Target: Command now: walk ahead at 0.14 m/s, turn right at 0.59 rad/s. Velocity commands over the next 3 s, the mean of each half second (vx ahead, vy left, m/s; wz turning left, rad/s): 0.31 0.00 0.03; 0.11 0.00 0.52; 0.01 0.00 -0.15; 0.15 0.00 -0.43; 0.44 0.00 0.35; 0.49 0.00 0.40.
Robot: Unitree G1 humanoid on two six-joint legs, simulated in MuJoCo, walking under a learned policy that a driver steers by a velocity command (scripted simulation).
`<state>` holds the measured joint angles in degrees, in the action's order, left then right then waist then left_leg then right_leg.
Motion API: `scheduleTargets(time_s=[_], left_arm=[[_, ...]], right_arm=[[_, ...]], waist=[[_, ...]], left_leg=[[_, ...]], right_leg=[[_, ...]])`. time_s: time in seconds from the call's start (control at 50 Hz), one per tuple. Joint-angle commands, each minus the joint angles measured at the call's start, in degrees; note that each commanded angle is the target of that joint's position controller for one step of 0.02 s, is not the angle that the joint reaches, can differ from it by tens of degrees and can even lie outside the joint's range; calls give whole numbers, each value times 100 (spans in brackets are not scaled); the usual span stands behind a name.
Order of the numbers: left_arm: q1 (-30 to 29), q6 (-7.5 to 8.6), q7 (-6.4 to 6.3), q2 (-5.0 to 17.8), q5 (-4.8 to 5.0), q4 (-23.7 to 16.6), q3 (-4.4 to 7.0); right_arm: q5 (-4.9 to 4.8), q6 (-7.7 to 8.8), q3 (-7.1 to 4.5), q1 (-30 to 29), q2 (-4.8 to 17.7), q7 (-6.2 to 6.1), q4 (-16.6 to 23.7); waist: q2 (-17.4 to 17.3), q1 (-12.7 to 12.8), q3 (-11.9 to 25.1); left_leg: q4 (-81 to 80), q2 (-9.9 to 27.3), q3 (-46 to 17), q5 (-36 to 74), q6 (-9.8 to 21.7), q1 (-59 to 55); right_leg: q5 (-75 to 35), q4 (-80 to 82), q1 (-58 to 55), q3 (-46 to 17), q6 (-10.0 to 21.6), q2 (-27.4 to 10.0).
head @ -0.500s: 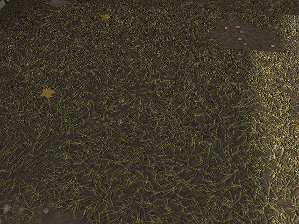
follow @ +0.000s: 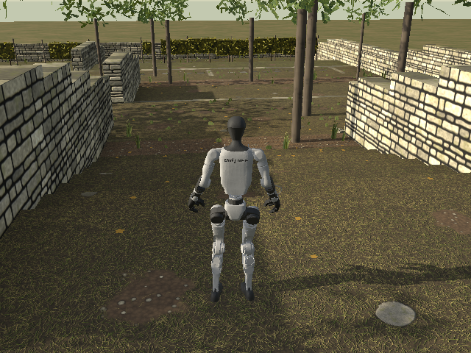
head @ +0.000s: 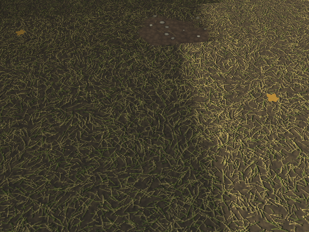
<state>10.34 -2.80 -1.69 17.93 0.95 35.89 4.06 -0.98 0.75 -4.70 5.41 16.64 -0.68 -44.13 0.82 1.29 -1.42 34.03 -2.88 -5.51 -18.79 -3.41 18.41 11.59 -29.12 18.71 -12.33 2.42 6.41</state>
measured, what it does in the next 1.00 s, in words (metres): walks ahead, turning left: left foot, then right foot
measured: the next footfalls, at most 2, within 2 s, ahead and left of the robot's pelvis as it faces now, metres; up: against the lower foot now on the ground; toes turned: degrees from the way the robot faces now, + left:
left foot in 0.04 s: +0.04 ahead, +0.13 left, +0.00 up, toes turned -7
right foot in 0.40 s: +0.18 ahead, -0.14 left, +0.00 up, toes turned +4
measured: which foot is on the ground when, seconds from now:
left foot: up 0.00-0.02, down 0.04-0.40, up 0.42-0.80, down 0.82-1.00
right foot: down 0.00-0.04, up 0.06-0.38, down 0.40-0.84, up 0.86-1.00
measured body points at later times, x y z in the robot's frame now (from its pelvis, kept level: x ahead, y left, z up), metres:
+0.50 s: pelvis +0.12 -0.03 +0.00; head +0.15 -0.04 +0.45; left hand +0.30 +0.23 -0.07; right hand +0.16 -0.31 -0.13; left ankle +0.03 +0.12 -0.68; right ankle +0.14 -0.14 -0.74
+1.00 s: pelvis +0.22 +0.01 +0.00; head +0.27 +0.05 +0.44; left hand +0.26 +0.33 -0.12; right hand +0.49 -0.19 -0.08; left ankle +0.26 +0.11 -0.74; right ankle +0.25 -0.15 -0.66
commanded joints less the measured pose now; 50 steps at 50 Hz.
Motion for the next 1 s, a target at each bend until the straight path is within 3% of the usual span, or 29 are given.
scheduleTargets(time_s=[0.02,0.04,0.06,0.08,0.1,0.14,0.18,0.26,0.34,0.38,0.4,0.42,0.44,0.46,0.48,0.5,0.52,0.58,0.66,0.78,0.8,0.82,0.84,0.86,0.88,0.9,0.92,0.94,1.0], left_arm=[[-208,30,-33,796,72,-404,218],[13,49,-28,426,5,-367,105],[-31,134,-29,387,32,-559,102],[-206,253,-32,700,-47,-588,167],[-70,307,-12,818,-63,-427,208],[80,377,46,704,-142,-241,191],[-311,532,116,482,-137,-305,113],[-929,775,192,62,-53,-484,-46],[-714,870,255,325,98,-438,61],[-144,882,204,473,105,-268,159],[372,881,123,634,41,-219,225],[1127,841,30,1088,-146,-171,325],[1357,746,97,1422,-218,-17,431],[1066,749,139,885,-201,-47,277],[732,746,154,565,-174,-91,181],[365,732,169,401,-154,-131,124],[117,713,172,307,-114,-121,93],[-74,722,106,430,-180,5,145],[-222,613,18,641,-103,137,216],[-267,542,83,944,170,298,321],[-289,532,82,917,200,314,318],[24,541,104,746,140,404,271],[141,543,124,385,-171,221,130],[329,523,140,351,-268,110,53],[28,474,165,770,-120,200,161],[-186,439,152,770,-26,129,153],[-184,398,78,690,-83,207,152],[-216,352,12,750,-148,198,176],[159,295,9,563,-129,376,125]], right_arm=[[-27,152,-203,485,627,43,202],[70,153,-252,877,905,17,157],[236,172,-310,1111,1349,43,94],[292,271,-277,815,1191,70,181],[191,318,-173,555,846,34,228],[32,311,-71,560,650,-13,166],[24,306,-42,883,688,-36,90],[-22,249,-94,1278,907,-59,31],[-88,203,-129,1520,1087,-4,26],[-86,192,-61,1472,861,5,59],[-30,212,19,1344,584,14,124],[77,252,161,1264,88,3,347],[-31,300,124,1474,234,-68,584],[-76,248,-30,1572,742,-97,437],[-79,172,-87,1468,820,-81,394],[-45,78,-102,1518,733,-90,320],[-22,-6,-115,1464,656,-80,348],[-14,-128,-48,1174,329,-20,565],[33,-159,28,687,204,134,890],[32,-266,-131,380,579,321,1272],[43,-266,-202,650,685,302,1235],[68,-259,-334,1109,990,219,1138],[86,-253,-473,1472,1641,62,1231],[207,-174,-408,1163,1789,77,1451],[129,-111,-294,1012,1337,148,1491],[76,-56,-221,770,1153,152,1435],[17,-62,-206,549,1061,133,1409],[-2,-94,-182,327,1020,93,1437],[142,-144,-156,45,993,0,1502]], waist=[[591,-360,653],[-244,-369,869],[-1305,-320,482],[-1235,-285,22],[-1074,-173,-177],[-975,-126,-195],[-814,-337,-274],[-990,-601,-236],[-1066,-414,-110],[-895,-38,94],[-789,278,373],[307,571,1212],[1698,396,1437],[1066,285,942],[859,158,555],[664,-16,433],[744,-113,223],[748,-192,62],[616,-125,182],[485,-192,335],[369,-373,486],[-64,-535,794],[-1463,-528,1237],[-1887,-297,2041],[-890,-577,1897],[-720,-415,1306],[-330,-272,956],[-450,-175,781],[-700,29,914]], left_leg=[[-1372,218,91,645,326,-1155],[-1635,1310,-921,-117,728,-2024],[-2198,2211,-2651,-1372,1468,-1956],[-2422,2467,-3193,-2085,1851,-1435],[-2464,2183,-2745,-2081,1715,-1317],[-2514,1747,-2107,-1510,1449,-1514],[-2609,1502,-1673,-736,1465,-1382],[-2477,1153,-1093,332,1426,-984],[-2203,1332,-1480,123,1441,-600],[-1752,1132,-1445,283,1191,-186],[-982,792,-1210,503,903,252],[829,228,-527,-221,478,1314],[2121,6,-68,-1665,303,2119],[2901,360,-326,-1512,240,2231],[3167,455,-249,-1189,210,2260],[3188,565,-115,-907,154,2114],[3114,654,-30,-631,106,2070],[2733,661,286,63,-41,1776],[1387,717,475,865,5,1307],[142,452,799,788,496,527],[-332,256,920,1130,651,-51],[-783,144,773,2144,886,-1005],[-739,1526,-1106,4912,1508,-2387],[-1062,2656,-3190,4456,2832,-2863],[-1298,2390,-2593,3646,2638,-2478],[-1322,2070,-2000,3065,2274,-1966],[-1394,1733,-1658,2476,1933,-1511],[-1457,1548,-1462,2288,1787,-1078],[-1515,1297,-1077,2589,1784,-545]], right_leg=[[1462,569,72,-1622,621,-952],[2470,-670,895,-892,270,-469],[2435,-1864,2133,130,72,290],[2007,-2643,2448,-16,-50,-188],[1545,-2902,2441,-35,-134,-296],[939,-2982,2463,341,-354,-512],[418,-2741,2328,836,-474,-698],[141,-955,1233,1198,-597,-589],[-62,120,-42,1167,-516,-453],[-340,659,-1248,1156,-322,-528],[-342,773,-2172,798,-155,-947],[-589,666,-3686,-449,252,-2179],[-698,1075,-3501,-2089,977,-3231],[-975,1090,-2967,-1766,1042,-3051],[-1622,1057,-2521,-953,887,-2754],[-2066,1087,-2157,-328,759,-2468],[-2601,1154,-1838,106,719,-2318],[-3163,1451,-1220,907,820,-2129],[-3083,1444,-1192,1442,855,-2157],[-3130,472,-1433,1722,575,-2305],[-3279,-146,-1307,1921,405,-2131],[-2889,-1148,-918,2145,97,-1761],[236,-3037,582,2320,-383,-1212],[3052,-4496,1652,1343,-618,-362],[2715,-4741,1819,749,-587,-666],[2277,-4529,1924,788,-492,-808],[1889,-4083,1893,794,-491,-947],[1575,-3694,1684,790,-528,-991],[1136,-3242,1022,959,-698,-800]])
Over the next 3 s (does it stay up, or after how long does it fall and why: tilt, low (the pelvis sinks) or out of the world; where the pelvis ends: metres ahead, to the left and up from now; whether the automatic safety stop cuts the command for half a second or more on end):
stays up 0.90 0.07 0.01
